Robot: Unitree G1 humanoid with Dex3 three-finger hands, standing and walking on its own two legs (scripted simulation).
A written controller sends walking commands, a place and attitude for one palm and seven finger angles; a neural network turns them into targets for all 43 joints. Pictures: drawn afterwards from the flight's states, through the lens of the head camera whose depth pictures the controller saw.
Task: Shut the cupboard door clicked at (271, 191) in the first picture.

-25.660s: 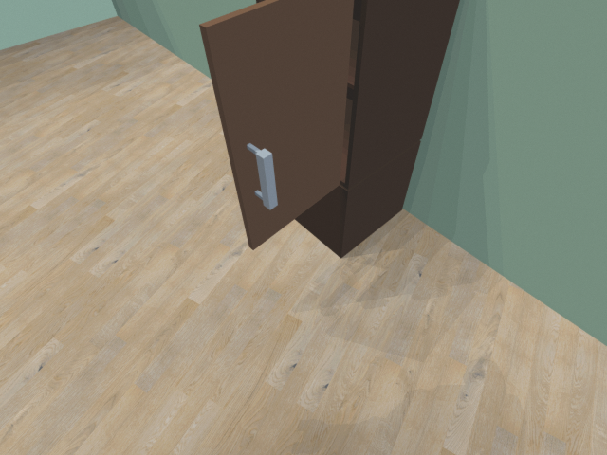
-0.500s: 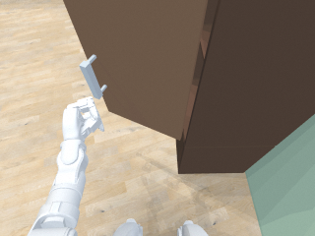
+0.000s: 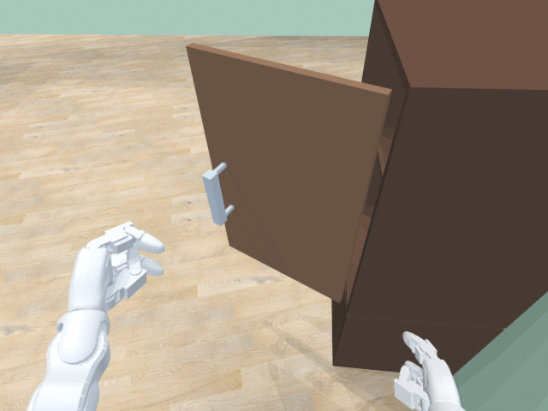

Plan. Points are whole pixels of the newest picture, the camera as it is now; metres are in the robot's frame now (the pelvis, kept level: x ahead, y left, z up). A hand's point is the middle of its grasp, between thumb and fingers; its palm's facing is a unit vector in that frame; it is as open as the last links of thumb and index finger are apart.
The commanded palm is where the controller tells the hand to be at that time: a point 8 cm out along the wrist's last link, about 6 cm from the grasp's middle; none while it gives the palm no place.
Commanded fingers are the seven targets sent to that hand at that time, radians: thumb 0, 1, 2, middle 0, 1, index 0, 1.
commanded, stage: draw the hand back to the body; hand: left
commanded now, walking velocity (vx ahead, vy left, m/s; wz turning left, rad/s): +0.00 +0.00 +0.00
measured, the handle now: (221, 194) +0.59 +0.19 -0.07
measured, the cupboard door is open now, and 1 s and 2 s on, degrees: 64 64 64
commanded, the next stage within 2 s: step back with the hand held close in 0.76 s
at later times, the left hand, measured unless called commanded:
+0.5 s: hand (25, 301) +0.18 +0.27 +0.17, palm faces +0.49 -0.75 -0.44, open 6.9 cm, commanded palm +0.14 +0.30 +0.18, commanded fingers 0.00 0.90 0.90 -0.20 -0.30 -0.20 -0.30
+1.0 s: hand (45, 299) +0.19 +0.26 +0.17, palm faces +0.45 -0.76 -0.46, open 7.4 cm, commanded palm +0.13 +0.29 +0.18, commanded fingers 0.00 0.90 0.90 -0.20 -0.30 -0.20 -0.30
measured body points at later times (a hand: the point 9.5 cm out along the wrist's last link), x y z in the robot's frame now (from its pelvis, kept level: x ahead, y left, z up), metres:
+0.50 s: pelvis +0.00 +0.00 +0.01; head -0.01 -0.04 +0.46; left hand +0.15 +0.31 +0.20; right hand +0.19 -0.22 -0.08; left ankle -0.01 +0.10 -0.73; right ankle -0.03 -0.11 -0.73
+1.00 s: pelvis -0.01 -0.01 +0.01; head -0.02 -0.05 +0.46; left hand +0.16 +0.29 +0.20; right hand +0.18 -0.24 -0.08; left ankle -0.01 +0.10 -0.73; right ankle -0.03 -0.11 -0.73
